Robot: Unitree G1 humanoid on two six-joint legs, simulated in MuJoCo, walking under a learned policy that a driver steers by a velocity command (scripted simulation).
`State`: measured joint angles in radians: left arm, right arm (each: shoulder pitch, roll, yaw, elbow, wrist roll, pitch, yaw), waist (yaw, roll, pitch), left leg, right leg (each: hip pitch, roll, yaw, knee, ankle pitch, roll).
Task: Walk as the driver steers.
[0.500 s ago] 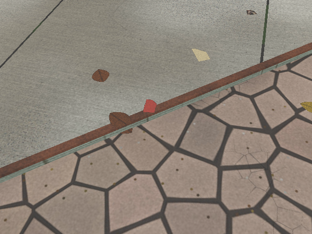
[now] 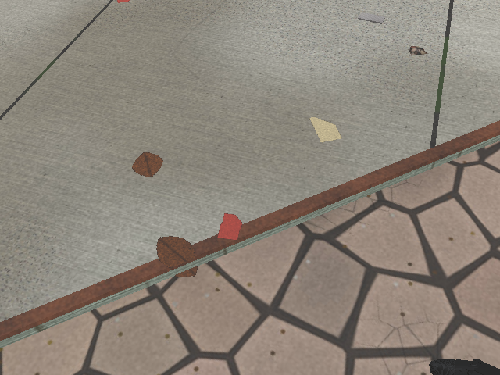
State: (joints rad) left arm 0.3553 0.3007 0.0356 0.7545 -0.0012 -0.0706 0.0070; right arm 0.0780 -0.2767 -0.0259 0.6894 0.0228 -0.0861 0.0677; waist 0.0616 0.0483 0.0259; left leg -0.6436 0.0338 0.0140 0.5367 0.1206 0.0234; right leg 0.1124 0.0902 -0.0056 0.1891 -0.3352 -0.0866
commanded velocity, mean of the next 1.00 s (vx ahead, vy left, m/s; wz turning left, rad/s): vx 0.50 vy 0.00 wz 0.37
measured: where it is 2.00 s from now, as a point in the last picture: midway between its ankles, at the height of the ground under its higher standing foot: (223, 175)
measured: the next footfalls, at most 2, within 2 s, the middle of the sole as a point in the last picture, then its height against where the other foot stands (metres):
left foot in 0.10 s outside the picture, level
right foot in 0.54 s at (319, 348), level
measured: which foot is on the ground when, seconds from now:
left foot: up 0.00-0.08, down 0.10-0.54, up 0.56-1.00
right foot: down 0.00-0.08, up 0.10-0.52, down 0.54-1.00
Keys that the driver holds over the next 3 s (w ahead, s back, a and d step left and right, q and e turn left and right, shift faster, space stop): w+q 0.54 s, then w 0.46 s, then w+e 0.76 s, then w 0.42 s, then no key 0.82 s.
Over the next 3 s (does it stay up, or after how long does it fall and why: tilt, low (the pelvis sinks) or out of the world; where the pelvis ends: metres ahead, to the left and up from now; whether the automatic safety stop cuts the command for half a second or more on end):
stays up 1.37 0.24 0.04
